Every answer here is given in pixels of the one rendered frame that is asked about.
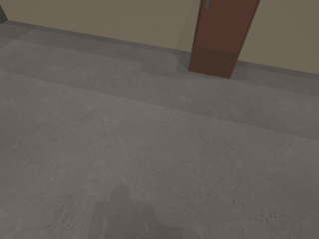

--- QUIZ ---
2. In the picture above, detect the cupboard door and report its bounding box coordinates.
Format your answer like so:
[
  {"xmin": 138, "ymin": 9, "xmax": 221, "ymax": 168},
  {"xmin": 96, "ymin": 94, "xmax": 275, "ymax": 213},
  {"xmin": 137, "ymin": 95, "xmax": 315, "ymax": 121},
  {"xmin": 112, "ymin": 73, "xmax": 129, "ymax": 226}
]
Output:
[{"xmin": 194, "ymin": 0, "xmax": 258, "ymax": 54}]

